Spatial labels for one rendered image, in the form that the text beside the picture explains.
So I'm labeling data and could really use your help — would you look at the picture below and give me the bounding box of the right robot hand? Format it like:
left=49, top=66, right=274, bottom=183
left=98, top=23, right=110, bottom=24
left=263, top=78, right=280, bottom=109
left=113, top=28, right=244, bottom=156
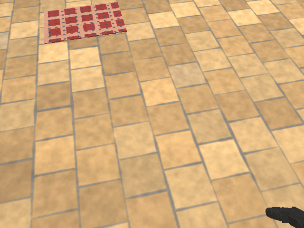
left=265, top=206, right=304, bottom=228

